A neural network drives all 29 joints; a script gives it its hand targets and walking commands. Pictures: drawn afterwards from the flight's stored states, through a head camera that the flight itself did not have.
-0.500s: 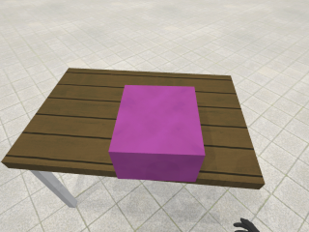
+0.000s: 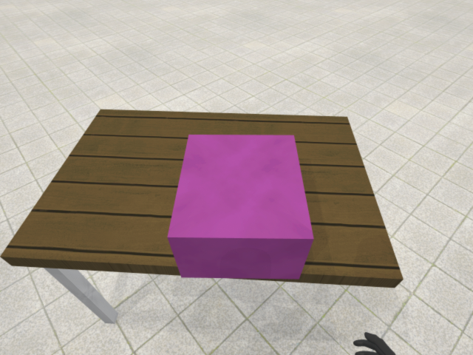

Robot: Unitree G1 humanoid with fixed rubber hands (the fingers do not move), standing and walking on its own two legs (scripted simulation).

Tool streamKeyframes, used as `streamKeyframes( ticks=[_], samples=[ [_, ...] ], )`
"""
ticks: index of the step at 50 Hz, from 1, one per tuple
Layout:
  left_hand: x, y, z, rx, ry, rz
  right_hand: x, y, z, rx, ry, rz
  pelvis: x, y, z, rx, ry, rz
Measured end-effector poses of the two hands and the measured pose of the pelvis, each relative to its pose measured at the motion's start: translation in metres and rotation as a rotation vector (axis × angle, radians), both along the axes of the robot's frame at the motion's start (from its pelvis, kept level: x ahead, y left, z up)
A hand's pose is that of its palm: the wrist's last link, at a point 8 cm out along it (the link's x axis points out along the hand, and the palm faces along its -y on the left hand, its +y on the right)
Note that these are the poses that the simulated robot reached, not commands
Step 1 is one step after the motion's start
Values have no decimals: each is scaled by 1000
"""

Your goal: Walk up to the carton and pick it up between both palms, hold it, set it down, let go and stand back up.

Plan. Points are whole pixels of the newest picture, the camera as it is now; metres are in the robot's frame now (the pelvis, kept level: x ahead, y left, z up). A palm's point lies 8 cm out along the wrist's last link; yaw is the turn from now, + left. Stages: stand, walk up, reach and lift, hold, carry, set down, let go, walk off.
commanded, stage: walk up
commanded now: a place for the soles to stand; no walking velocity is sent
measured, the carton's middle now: (240, 202) +0.48 -0.01 -0.06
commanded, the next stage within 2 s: reach and lift in 0.98 s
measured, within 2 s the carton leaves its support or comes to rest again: neither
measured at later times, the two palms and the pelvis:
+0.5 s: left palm out of the picture +0.11 +0.23 -0.09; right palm out of the picture +0.10 -0.27 -0.10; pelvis +0.00 -0.02 +0.00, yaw -4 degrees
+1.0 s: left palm out of the picture +0.16 +0.22 -0.08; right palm out of the picture +0.06 -0.29 -0.10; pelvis +0.01 -0.02 +0.00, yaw -9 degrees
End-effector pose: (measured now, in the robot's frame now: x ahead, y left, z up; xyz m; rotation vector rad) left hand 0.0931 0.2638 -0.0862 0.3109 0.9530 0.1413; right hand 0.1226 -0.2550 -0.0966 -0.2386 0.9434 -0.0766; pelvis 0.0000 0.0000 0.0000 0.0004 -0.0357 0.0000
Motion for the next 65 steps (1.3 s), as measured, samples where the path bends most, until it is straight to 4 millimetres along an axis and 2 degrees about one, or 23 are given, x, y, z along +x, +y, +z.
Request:
streamKeyframes(
  ticks=[10,19,31,50,53,56,60,65],
  samples=[
    [-1,0,2,4,6,-4,-13,-5,-2,0,12,-28,-2,-2,0,8,-1,-19],
    [6,-20,1,-33,10,-33,-16,-10,0,7,-2,-57,1,-11,4,12,5,-48],
    [30,-40,2,-43,-8,-87,-30,-28,-2,-5,12,-107,4,-21,4,17,4,-88],
    [63,-47,5,-30,-31,-157,-59,-37,-6,-19,45,-178,7,-21,2,20,4,-148],
    [71,-41,-5,-9,38,-86,-49,-37,-14,-11,-3,-141,1,-20,-2,16,9,-104],
    [85,-46,-3,-17,21,-64,-31,-35,-14,-4,-71,-107,-6,-20,-5,11,-12,-79],
    [101,-61,14,-62,-74,-84,-8,-33,3,-1,-183,-111,-7,-21,-1,5,-44,-69],
    [102,-71,28,-95,-135,-77,4,-30,26,2,-250,-102,-1,-25,9,2,-58,-59]
  ],
)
